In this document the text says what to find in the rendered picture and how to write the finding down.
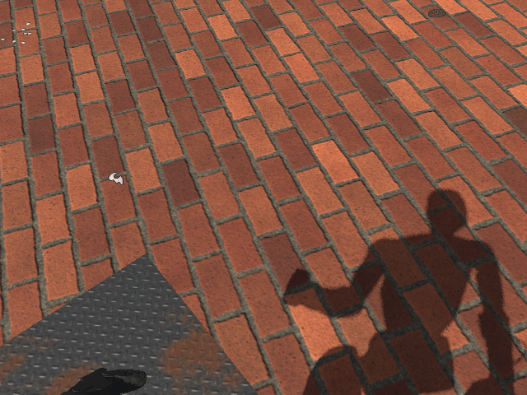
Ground robot left hand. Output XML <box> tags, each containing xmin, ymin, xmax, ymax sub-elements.
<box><xmin>60</xmin><ymin>368</ymin><xmax>147</xmax><ymax>395</ymax></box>

